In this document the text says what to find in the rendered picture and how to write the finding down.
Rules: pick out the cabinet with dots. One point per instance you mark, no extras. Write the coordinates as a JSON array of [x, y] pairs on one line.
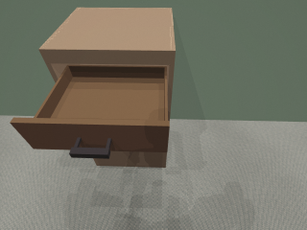
[[116, 37]]

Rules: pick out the handle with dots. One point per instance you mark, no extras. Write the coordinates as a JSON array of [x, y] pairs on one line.
[[99, 153]]

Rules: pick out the drawer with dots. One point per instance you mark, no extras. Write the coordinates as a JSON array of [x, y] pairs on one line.
[[127, 103]]

